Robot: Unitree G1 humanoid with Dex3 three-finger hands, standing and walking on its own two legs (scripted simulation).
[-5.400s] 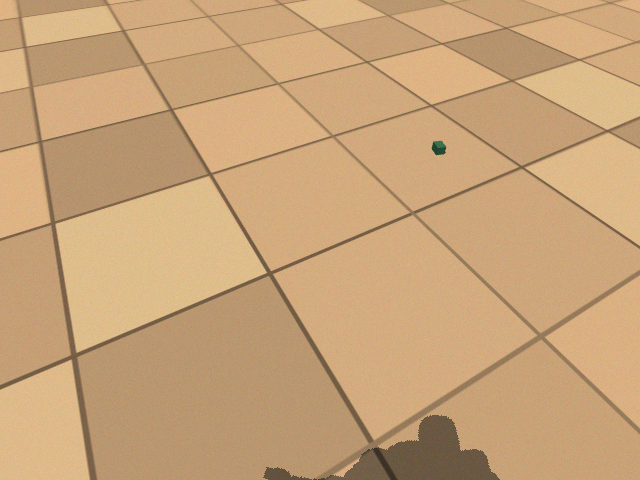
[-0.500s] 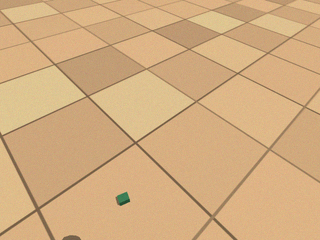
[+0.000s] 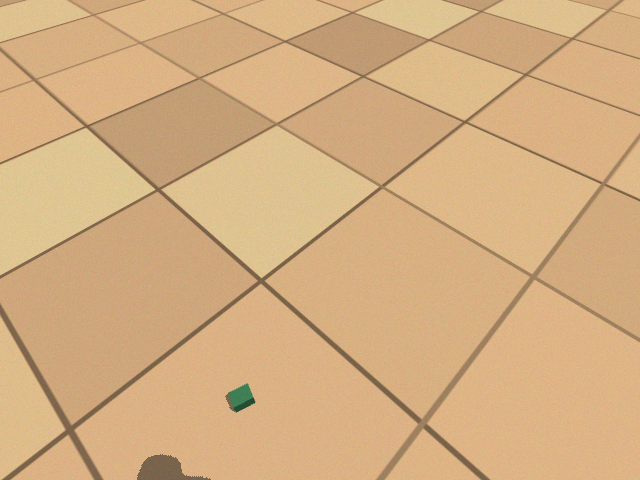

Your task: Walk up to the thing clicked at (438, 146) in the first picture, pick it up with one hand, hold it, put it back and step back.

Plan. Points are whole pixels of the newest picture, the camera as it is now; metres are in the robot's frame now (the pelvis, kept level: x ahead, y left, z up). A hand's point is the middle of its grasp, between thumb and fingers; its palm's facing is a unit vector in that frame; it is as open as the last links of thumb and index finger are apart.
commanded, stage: walk up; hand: left
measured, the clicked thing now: (241, 397) +0.47 +0.26 -0.73
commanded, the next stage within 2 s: none
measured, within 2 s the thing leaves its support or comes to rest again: neither
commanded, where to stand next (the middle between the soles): +0.09 -0.01 m, yaw +5 degrees
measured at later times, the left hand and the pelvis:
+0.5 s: hand out of the picture +0.11 +0.23 -0.12, palm faces +0.02 -0.93 -0.36, open 7.4 cm; pelvis +0.00 -0.03 +0.02, yaw +2 degrees
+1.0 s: hand out of the picture +0.09 +0.25 -0.13, palm faces +0.07 -0.94 -0.32, open 7.4 cm; pelvis +0.01 -0.01 +0.03, yaw +3 degrees
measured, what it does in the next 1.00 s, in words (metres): stands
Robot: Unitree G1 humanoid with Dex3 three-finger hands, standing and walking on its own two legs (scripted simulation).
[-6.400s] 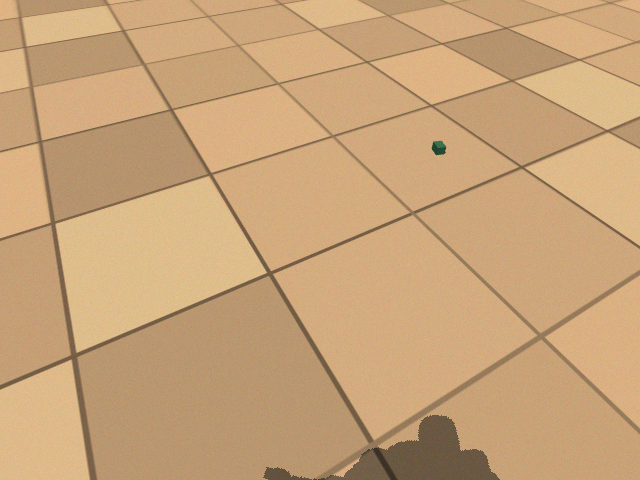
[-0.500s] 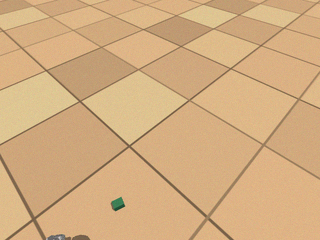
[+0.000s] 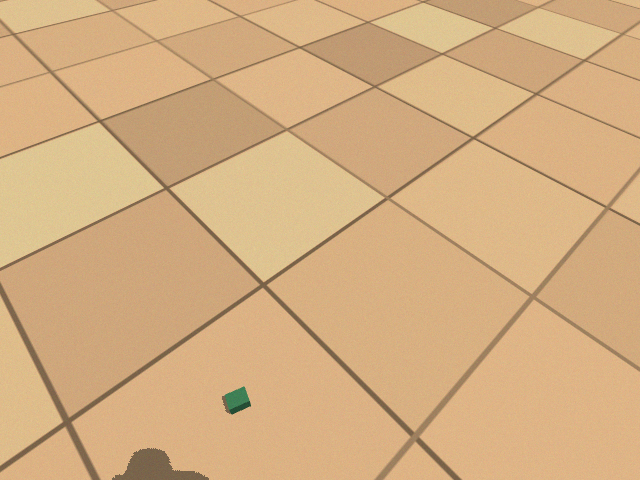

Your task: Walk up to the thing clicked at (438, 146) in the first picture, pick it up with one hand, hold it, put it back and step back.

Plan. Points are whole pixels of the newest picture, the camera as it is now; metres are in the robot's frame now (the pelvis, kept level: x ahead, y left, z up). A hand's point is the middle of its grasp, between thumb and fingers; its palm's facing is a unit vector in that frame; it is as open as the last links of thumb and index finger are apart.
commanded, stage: walk up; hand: left
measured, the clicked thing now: (238, 400) +0.47 +0.24 -0.75
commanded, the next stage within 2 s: none
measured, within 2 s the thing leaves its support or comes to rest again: neither
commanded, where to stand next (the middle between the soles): +0.08 -0.01 m, yaw +2 degrees
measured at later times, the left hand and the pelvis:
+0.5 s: hand out of the picture +0.07 +0.26 -0.16, palm faces +0.05 -0.94 -0.33, open 7.4 cm; pelvis +0.00 +0.00 +0.00, yaw +2 degrees
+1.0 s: hand out of the picture +0.08 +0.26 -0.16, palm faces +0.08 -0.94 -0.33, open 7.4 cm; pelvis +0.01 -0.01 -0.01, yaw +3 degrees
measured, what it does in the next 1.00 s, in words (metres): stands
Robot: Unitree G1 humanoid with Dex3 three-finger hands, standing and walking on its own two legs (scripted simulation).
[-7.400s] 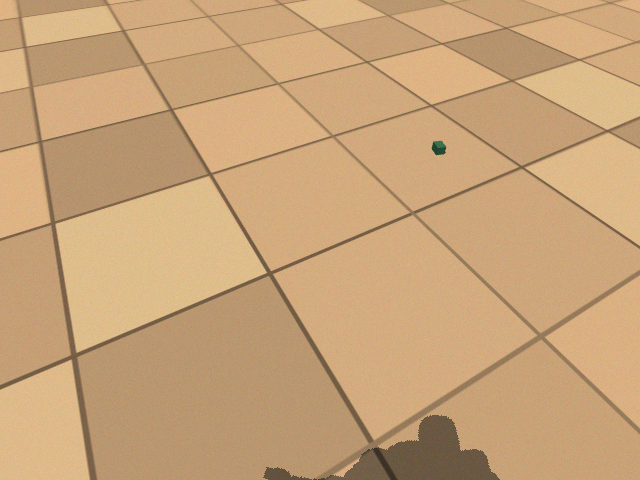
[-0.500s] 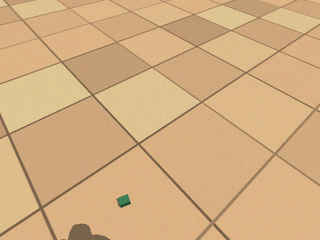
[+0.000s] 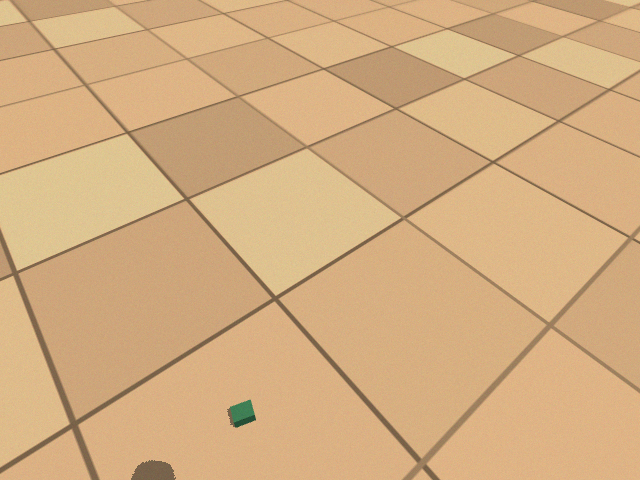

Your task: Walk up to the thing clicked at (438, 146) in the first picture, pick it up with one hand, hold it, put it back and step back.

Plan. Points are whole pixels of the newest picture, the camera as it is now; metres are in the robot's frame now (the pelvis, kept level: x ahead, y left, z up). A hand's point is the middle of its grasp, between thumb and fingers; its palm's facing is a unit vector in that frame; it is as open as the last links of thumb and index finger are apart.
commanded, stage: walk up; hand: left
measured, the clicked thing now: (243, 413) +0.47 +0.23 -0.75
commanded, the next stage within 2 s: none
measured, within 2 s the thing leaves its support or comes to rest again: neither
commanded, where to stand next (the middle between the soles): +0.07 +0.00 m, yaw -1 degrees
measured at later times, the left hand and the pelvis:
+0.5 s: hand out of the picture +0.10 +0.25 -0.16, palm faces +0.05 -0.89 -0.46, open 7.4 cm; pelvis +0.09 -0.02 -0.02, yaw +2 degrees
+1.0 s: hand out of the picture +0.12 +0.25 -0.13, palm faces -0.01 -0.87 -0.49, open 7.3 cm; pelvis +0.05 -0.03 -0.02, yaw +0 degrees
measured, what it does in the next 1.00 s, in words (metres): steps on the spot: left foot, then right foot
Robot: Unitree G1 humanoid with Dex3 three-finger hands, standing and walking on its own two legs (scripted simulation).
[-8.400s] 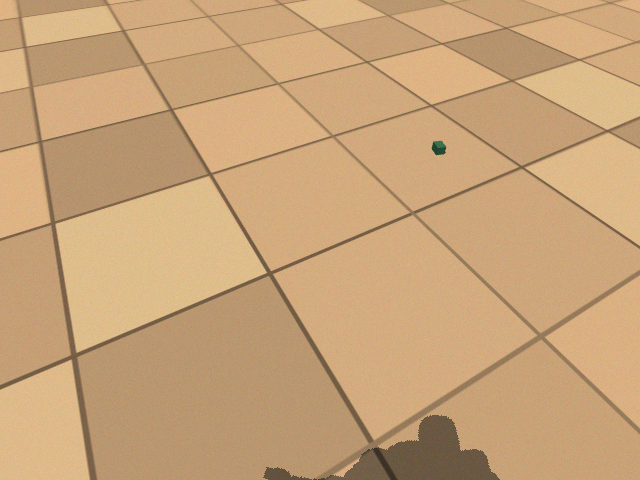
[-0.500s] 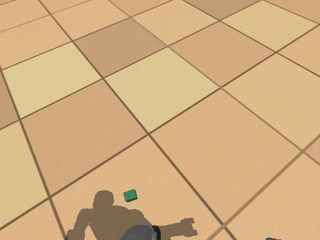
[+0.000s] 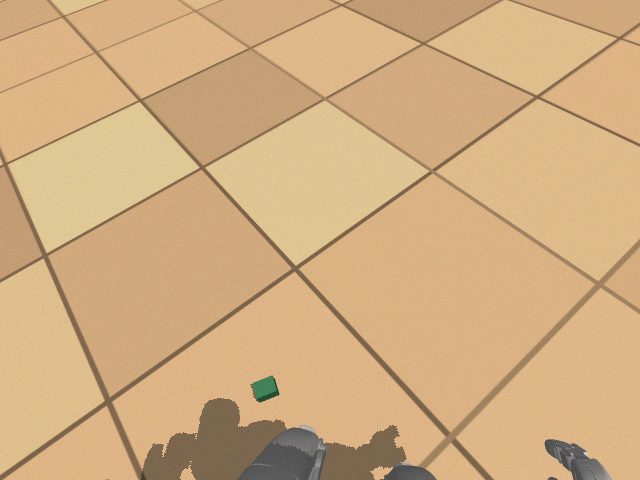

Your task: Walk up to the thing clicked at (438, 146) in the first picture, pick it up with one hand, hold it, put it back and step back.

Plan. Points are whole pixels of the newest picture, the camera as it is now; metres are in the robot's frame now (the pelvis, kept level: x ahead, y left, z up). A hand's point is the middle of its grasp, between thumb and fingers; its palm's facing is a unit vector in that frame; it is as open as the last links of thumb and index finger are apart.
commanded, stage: walk up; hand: left
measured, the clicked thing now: (266, 389) +0.42 +0.26 -0.73
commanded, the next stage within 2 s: none
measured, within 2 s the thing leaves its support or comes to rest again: neither
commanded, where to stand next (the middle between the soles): +0.02 +0.03 m, yaw -2 degrees
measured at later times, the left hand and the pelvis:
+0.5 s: hand out of the picture -0.04 +0.31 -0.15, palm faces +0.08 -0.94 -0.34, open 7.4 cm; pelvis -0.07 +0.04 +0.01, yaw +4 degrees
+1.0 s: hand out of the picture +0.05 +0.30 -0.12, palm faces -0.03 -0.90 -0.43, open 7.4 cm; pelvis -0.02 +0.03 +0.01, yaw +1 degrees
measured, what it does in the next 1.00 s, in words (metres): steps on the spot: left foot, then right foot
